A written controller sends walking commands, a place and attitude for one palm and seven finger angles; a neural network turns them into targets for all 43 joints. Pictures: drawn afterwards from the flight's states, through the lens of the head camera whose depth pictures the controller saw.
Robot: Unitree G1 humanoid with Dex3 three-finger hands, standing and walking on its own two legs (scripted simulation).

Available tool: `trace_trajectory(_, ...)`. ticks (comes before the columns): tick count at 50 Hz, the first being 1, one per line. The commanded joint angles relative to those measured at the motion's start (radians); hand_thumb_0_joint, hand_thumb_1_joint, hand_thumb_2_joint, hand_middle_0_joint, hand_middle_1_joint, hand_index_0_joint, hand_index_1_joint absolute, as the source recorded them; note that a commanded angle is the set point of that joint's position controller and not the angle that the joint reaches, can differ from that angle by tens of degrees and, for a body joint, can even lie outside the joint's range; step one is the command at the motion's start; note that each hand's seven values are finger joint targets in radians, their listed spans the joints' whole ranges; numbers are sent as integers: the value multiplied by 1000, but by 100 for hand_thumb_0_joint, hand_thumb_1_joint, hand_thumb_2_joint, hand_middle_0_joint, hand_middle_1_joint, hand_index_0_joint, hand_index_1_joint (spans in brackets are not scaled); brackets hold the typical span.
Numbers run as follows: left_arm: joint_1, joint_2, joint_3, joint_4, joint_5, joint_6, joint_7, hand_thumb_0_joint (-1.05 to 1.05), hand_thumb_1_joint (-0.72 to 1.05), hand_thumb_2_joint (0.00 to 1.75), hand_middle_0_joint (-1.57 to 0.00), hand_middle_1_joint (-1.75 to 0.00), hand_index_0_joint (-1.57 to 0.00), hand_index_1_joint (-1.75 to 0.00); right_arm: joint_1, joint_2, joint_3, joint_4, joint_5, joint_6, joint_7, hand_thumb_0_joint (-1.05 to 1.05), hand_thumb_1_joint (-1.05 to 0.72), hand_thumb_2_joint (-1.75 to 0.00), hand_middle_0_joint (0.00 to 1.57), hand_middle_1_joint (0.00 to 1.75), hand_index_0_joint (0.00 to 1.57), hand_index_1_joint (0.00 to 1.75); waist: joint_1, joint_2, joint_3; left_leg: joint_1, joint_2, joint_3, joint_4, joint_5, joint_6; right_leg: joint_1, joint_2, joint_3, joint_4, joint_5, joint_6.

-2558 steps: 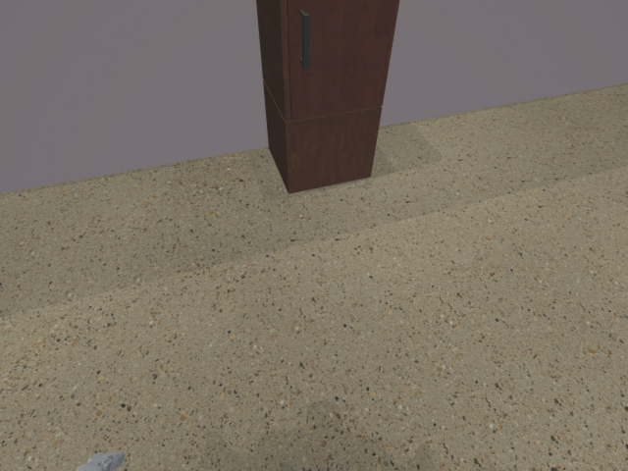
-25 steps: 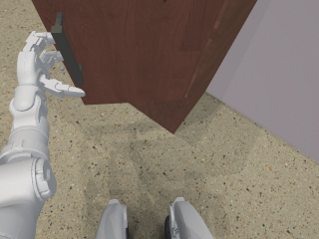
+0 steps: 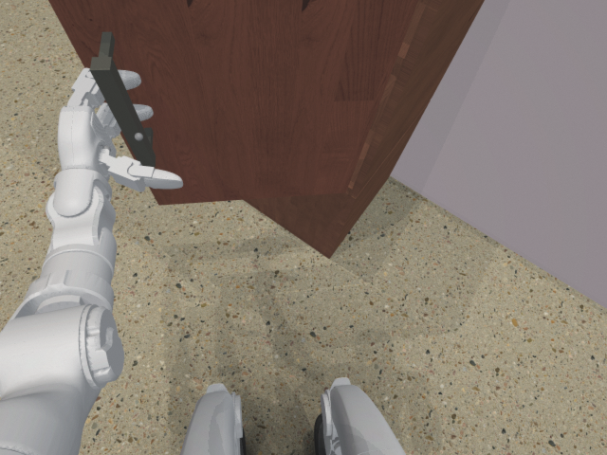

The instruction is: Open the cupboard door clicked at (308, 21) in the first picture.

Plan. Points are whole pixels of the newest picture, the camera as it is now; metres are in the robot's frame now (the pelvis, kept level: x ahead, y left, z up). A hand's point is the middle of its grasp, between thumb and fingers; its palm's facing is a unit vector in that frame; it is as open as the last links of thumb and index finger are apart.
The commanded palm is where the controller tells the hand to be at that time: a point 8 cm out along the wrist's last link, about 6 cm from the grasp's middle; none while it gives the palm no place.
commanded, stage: slide the fingers in behind the handle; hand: left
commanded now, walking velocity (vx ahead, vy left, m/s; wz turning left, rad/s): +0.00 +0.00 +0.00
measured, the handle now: (129, 108) +0.55 +0.19 +0.06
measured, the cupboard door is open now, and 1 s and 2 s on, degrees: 43 42 61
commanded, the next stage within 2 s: close the thumb around the handle in 0.58 s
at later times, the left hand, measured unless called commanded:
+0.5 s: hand (150, 135) +0.51 +0.16 +0.06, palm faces +0.06 -1.00 -0.02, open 13.9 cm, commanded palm +0.48 +0.20 +0.06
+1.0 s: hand (151, 135) +0.51 +0.16 +0.06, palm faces +0.07 -1.00 -0.02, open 11.1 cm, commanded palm +0.48 +0.20 +0.06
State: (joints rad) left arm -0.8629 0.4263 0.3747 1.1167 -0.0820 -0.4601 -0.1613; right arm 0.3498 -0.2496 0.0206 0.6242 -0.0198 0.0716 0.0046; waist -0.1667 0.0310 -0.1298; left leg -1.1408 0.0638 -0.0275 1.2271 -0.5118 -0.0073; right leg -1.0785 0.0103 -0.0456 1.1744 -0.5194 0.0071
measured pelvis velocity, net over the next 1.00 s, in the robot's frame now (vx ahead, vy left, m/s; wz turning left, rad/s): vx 0.00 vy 0.00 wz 0.00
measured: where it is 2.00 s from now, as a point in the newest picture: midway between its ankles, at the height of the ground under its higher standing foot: outside the picture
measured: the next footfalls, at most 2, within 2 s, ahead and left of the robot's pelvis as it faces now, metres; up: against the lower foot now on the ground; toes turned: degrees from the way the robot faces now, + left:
none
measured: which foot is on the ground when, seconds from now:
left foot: down 0.00-1.00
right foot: down 0.00-1.00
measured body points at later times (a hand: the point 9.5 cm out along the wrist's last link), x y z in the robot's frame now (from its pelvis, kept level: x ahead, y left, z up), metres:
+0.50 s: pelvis +0.00 +0.00 +0.00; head +0.14 +0.02 +0.43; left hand +0.50 +0.22 +0.06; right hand +0.02 -0.26 -0.12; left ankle +0.03 +0.12 -0.63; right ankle +0.02 -0.13 -0.63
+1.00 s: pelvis +0.00 +0.00 +0.00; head +0.14 +0.02 +0.43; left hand +0.50 +0.21 +0.06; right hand +0.02 -0.26 -0.12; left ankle +0.03 +0.12 -0.63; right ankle +0.02 -0.13 -0.63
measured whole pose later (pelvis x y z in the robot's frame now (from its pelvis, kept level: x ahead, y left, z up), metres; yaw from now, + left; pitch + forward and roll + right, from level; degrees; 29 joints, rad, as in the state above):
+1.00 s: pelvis +0.00 +0.00 +0.00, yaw +0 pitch +24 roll -3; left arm -0.86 0.39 0.34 1.12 -0.07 -0.48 -0.09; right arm 0.35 -0.25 0.01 0.63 -0.03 0.08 0.01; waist -0.17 0.04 -0.13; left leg -1.13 0.06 -0.03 1.22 -0.51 -0.01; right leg -1.07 0.01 -0.04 1.17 -0.52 0.01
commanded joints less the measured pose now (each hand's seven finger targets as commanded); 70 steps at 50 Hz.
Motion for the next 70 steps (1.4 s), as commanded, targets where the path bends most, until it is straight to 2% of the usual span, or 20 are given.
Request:
trace_trajectory(1, -427, 211, 9, -204, -3, -69, 16, 0, -50, 30, -30, -120, -30, -120, 157, -175, -62, -46, -6, -12, -9, 0, -90, -90, 20, 30, 20, 30, -12, 84, -487, 385, -41, -16, -125, 334, 29, 185, 32, 7, -145, 323, -20)
trace_trajectory(3, -464, 175, -19, -232, -3, -82, 21, 0, -50, 30, -30, -120, -30, -120, 156, -172, -65, -42, -9, -15, -6, 0, -90, -90, 20, 30, 20, 30, -21, 123, -508, 430, -40, -18, -120, 355, 27, 154, 31, 5, -143, 327, -21)
trace_trajectory(5, -444, 189, -4, -225, 0, -85, 28, 0, -50, 30, -30, -120, -30, -120, 159, -175, -68, -40, -11, -13, -5, 0, -90, -90, 20, 30, 20, 30, -12, 113, -518, 431, -40, -21, -122, 357, 24, 165, 31, 2, -141, 325, -23)
trace_trajectory(6, -441, 140, -44, -222, -2, -83, 26, 0, -50, 30, -30, -120, -30, -120, 155, -170, -67, -41, -10, -14, -2, 0, -90, -90, 20, 30, 20, 30, -19, 116, -510, 438, -42, -20, -125, 353, 24, 158, 33, 1, -146, 320, -24)
trace_trajectory(8, -451, 124, -49, -206, -5, -83, 31, 0, -50, 30, -30, -120, -30, -120, 159, -174, -69, -36, -11, -14, -2, 0, -90, -90, 20, 30, 20, 30, -28, 97, -504, 439, -40, -26, -122, 351, 25, 137, 33, -3, -145, 312, -23)
trace_trajectory(10, -456, 150, -31, -177, 0, -74, 42, 0, -50, 30, -30, -120, -30, -120, 161, -177, -68, -31, -11, -10, -3, 0, -90, -90, 20, 30, 20, 30, -26, 87, -468, 413, -41, -27, -127, 324, 24, 135, 33, -5, -148, 289, -24)
trace_trajectory(13, -469, 208, 17, -206, 10, -84, 62, 0, -50, 30, -30, -120, -30, -120, 157, -178, -64, -40, -17, -11, -4, 0, -90, -90, 20, 30, 20, 30, -11, 109, -516, 416, -43, -23, -121, 343, 26, 155, 30, 2, -137, 307, -24)
trace_trajectory(16, -444, 159, -20, -222, 13, -94, 58, 0, -50, 30, -30, -120, -30, -120, 151, -169, -65, -48, -16, -10, 1, 0, -90, -90, 20, 30, 20, 30, -11, 112, -524, 430, -44, -20, -124, 361, 24, 168, 31, 0, -137, 326, -24)
trace_trajectory(18, -439, 180, 1, -227, 9, -100, 59, 0, -50, 30, -30, -120, -30, -120, 157, -174, -68, -46, -16, -7, 0, 0, -90, -90, 20, 30, 20, 30, -10, 93, -537, 441, -40, -22, -121, 386, 24, 172, 32, 0, -133, 347, -23)
trace_trajectory(25, -443, 158, -22, -178, 11, -84, 57, 0, -50, 30, -30, -120, -30, -120, 156, -175, -66, -42, -12, -3, -2, 0, -90, -90, 20, 30, 20, 30, -24, 67, -458, 389, -42, -20, -132, 310, 26, 155, 33, 0, -150, 291, -21)
trace_trajectory(34, -473, 170, -16, -198, 10, -96, 60, 0, -50, 30, -30, -120, -30, -120, 159, -177, -67, -38, -16, -5, -4, 0, -90, -90, 20, 30, 20, 30, -24, 92, -516, 417, -43, -24, -121, 342, 25, 155, 30, 1, -138, 310, -23)
trace_trajectory(38, -431, 160, -15, -223, 5, -96, 54, 0, -28, 40, -32, -122, -32, -122, 160, -173, -70, -41, -14, -4, -3, 0, -90, -90, 20, 30, 20, 30, -5, 114, -551, 458, -42, -22, -122, 400, 21, 169, 31, -1, -133, 354, -25)
trace_trajectory(41, -447, 142, -34, -193, 5, -84, 58, 0, -11, 47, -33, -124, -33, -124, 157, -176, -70, -35, -12, 0, -2, 0, -90, -90, 20, 30, 20, 30, -27, 72, -476, 414, -41, -24, -128, 334, 25, 150, 33, -3, -149, 306, -21)
trace_trajectory(44, -453, 153, -25, -224, 10, -95, 68, 0, 6, 54, -34, -126, -34, -126, 154, -174, -70, -39, -16, -4, -3, 0, -90, -90, 20, 30, 20, 30, -15, 114, -519, 443, -43, -23, -128, 352, 23, 153, 31, -1, -144, 315, -25)
trace_trajectory(49, -425, 161, -17, -189, 8, -98, 62, 0, 34, 66, -36, -129, -36, -129, 154, -175, -69, -37, -14, -1, -3, 0, -90, -90, 20, 30, 20, 30, -18, 66, -490, 403, -44, -19, -124, 347, 25, 175, 32, 3, -145, 330, -22)
trace_trajectory(55, -456, 177, -13, -193, 7, -95, 55, 0, 68, 80, -38, -133, -38, -133, 153, -175, -67, -37, -13, -2, -7, 0, -90, -90, 20, 30, 20, 30, -23, 84, -491, 392, -44, -17, -121, 327, 28, 172, 30, 8, -145, 316, -21)
trace_trajectory(59, -449, 137, -39, -179, 4, -90, 52, 0, 90, 90, -40, -135, -40, -135, 157, -173, -68, -35, -13, -3, -6, 0, -90, -90, 20, 30, 20, 30, -29, 88, -488, 415, -42, -22, -121, 352, 25, 150, 31, 1, -142, 325, -22)
trace_trajectory(63, -428, 186, 1, -220, 4, -96, 51, 0, 90, 90, -40, -135, -40, -135, 160, -174, -68, -40, -14, -3, -6, 0, -90, -90, 20, 30, 20, 30, -4, 104, -557, 429, -45, -17, -119, 395, 25, 203, 30, 7, -134, 373, -23)
trace_trajectory(65, -421, 154, -20, -222, 0, -92, 47, 0, 90, 90, -40, -135, -40, -135, 155, -169, -69, -39, -13, -1, -3, 0, -90, -90, 20, 30, 20, 30, -9, 104, -530, 432, -44, -14, -119, 390, 25, 191, 32, 4, -141, 370, -22)
trace_trajectory(70, -422, 174, -3, -213, -5, -88, 48, 0, 90, 90, -40, -135, -40, -135, 150, -171, -67, -41, -12, -1, -6, 0, -90, -90, 20, 30, 20, 30, -11, 91, -498, 398, -45, -12, -125, 361, 26, 199, 31, 7, -145, 355, -20)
